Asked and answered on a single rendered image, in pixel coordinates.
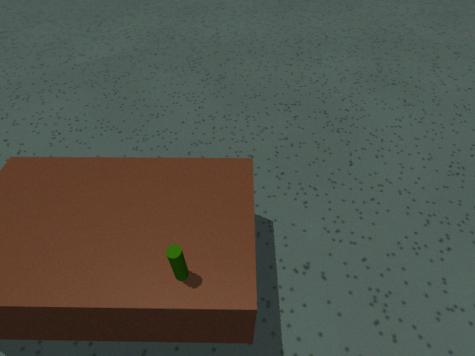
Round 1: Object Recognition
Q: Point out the can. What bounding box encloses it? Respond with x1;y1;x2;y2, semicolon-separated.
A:
166;245;189;281

